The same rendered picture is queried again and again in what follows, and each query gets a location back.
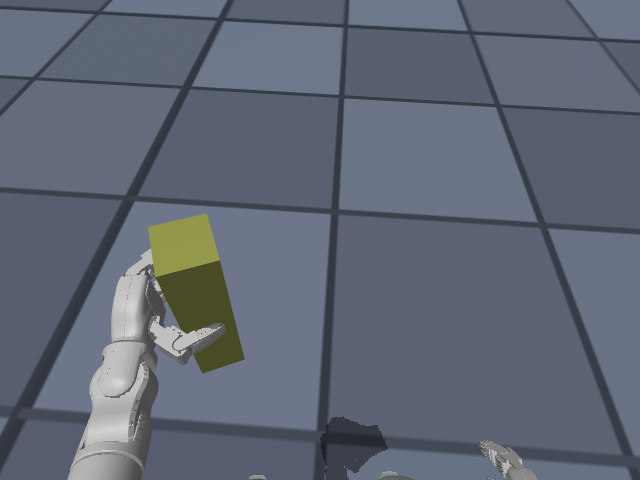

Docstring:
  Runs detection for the right robot hand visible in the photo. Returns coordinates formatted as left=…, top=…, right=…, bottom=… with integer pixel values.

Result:
left=480, top=440, right=539, bottom=480

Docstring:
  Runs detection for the left robot hand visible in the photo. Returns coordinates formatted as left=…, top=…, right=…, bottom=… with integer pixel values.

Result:
left=111, top=248, right=226, bottom=366

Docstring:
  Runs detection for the left robot arm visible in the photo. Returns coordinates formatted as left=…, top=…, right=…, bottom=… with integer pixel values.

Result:
left=67, top=340, right=159, bottom=480

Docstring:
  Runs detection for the carton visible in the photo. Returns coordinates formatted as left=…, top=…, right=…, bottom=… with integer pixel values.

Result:
left=148, top=213, right=245, bottom=373

